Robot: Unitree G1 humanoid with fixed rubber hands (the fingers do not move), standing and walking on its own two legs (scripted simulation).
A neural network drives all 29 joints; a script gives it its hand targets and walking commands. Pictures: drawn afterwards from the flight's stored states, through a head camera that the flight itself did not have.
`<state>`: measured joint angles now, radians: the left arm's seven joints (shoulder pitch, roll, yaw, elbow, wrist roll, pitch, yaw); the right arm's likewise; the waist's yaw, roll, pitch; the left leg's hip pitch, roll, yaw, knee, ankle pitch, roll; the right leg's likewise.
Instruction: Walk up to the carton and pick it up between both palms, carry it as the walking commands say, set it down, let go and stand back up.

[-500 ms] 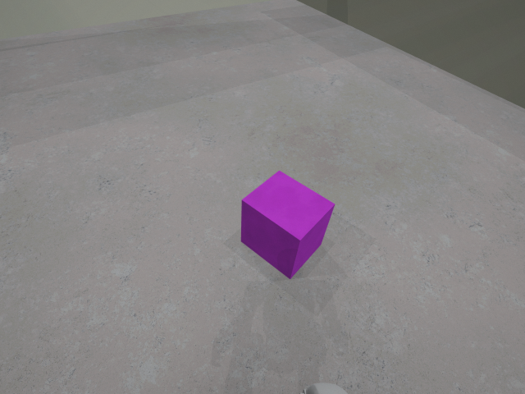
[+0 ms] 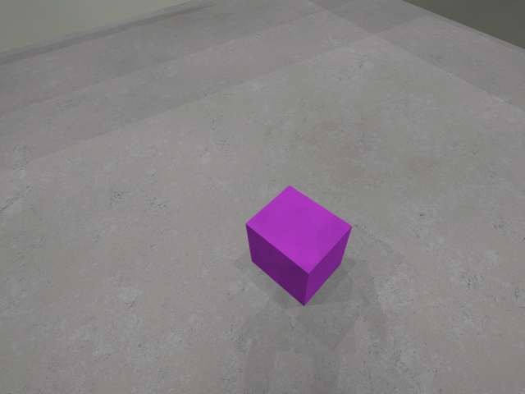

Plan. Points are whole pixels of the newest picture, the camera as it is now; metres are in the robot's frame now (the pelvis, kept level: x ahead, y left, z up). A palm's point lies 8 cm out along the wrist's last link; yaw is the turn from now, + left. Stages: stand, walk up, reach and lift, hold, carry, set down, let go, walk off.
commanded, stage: walk up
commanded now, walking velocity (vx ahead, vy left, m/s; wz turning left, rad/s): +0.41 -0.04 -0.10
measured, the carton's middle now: (296, 245) +0.72 -0.07 -0.62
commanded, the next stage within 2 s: none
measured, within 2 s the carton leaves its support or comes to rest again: neither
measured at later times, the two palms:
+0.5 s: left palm out of the picture +0.12 +0.29 -0.16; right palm (383, 379) +0.18 -0.16 -0.11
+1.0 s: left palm (153, 357) +0.21 +0.22 -0.11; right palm (449, 376) +0.19 -0.28 -0.14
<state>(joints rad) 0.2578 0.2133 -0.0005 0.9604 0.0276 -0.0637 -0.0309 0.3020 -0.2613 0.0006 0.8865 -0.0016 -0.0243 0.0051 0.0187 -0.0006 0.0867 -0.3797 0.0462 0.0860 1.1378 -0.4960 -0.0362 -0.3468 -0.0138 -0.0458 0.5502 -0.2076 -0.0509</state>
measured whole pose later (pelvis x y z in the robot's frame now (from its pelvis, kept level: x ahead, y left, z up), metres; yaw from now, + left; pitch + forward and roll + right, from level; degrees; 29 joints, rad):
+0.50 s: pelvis +0.09 +0.07 +0.00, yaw -1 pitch -3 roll -3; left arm 0.28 0.22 0.00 0.96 0.03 0.03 -0.03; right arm 0.19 -0.14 0.00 0.89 0.00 0.00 -0.01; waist 0.02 -0.05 0.07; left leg -0.26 0.08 0.10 0.61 -0.30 0.02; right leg -0.41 -0.01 -0.03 1.10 -0.37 0.03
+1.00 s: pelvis +0.14 -0.03 +0.00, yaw -4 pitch +0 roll +3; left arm 0.22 0.22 0.00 0.96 0.03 0.00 -0.04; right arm 0.23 -0.25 0.00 0.89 0.00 0.05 0.00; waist 0.00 0.00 0.06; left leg -0.31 0.08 0.14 0.93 -0.44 -0.04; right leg -0.32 0.00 -0.04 0.53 -0.21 -0.06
